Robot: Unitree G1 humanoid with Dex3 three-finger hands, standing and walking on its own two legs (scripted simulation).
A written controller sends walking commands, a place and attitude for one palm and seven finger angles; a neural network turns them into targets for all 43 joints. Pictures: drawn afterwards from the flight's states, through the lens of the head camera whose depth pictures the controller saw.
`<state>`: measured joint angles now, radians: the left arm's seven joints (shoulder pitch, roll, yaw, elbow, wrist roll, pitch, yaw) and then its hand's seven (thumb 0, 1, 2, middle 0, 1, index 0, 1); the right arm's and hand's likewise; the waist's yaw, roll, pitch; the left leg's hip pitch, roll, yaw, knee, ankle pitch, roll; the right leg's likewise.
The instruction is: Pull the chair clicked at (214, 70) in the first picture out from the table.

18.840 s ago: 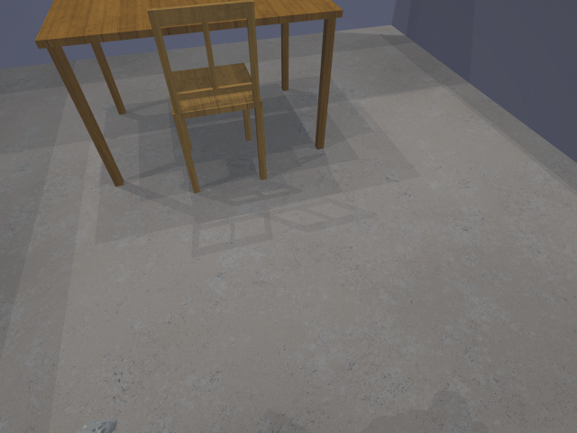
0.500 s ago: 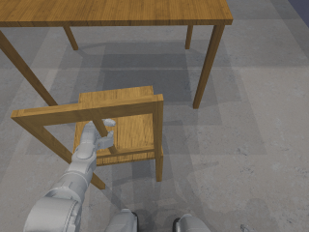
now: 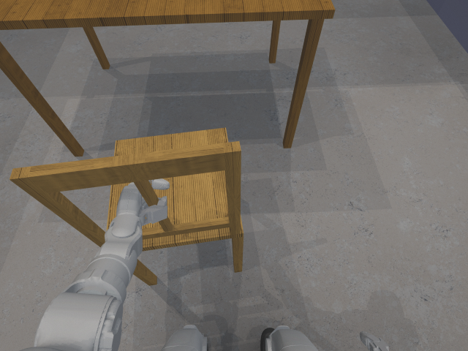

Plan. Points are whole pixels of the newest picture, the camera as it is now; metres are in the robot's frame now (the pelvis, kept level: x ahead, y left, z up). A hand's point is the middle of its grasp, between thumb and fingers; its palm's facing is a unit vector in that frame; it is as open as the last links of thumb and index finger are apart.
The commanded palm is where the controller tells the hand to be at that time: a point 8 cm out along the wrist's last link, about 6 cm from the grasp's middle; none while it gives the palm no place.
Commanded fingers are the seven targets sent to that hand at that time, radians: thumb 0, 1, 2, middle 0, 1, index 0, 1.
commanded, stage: step backward, pulling the chair out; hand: left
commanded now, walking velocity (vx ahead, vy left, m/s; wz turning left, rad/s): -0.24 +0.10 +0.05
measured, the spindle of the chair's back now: (156, 207) +0.39 +0.18 -0.09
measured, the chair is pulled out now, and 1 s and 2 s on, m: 0.49 0.62 0.62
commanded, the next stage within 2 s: stop walking, hand still on the chair in 0.10 s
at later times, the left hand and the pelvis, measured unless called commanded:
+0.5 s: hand (158, 263) +0.27 +0.14 -0.06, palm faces +0.06 -0.98 -0.21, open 5.4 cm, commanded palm +0.24 +0.19 -0.03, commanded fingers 0.00 0.90 0.90 -0.50 -1.45 -0.50 -1.45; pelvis -0.04 -0.01 +0.00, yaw +1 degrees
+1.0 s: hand (155, 276) +0.24 +0.15 -0.05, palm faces +0.09 -0.98 -0.19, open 5.4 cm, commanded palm +0.22 +0.20 -0.03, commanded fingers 0.00 0.90 0.90 -0.50 -1.45 -0.50 -1.45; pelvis +0.00 -0.01 +0.01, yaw +0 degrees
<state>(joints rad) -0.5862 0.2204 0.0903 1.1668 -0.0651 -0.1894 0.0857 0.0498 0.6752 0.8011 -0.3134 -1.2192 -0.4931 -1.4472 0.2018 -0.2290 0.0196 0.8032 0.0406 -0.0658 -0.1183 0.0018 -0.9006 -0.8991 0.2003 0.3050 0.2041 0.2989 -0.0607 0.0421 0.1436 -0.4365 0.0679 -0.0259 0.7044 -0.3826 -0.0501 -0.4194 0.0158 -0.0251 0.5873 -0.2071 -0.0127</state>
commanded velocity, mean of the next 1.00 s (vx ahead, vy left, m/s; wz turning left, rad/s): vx -0.01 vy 0.00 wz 0.01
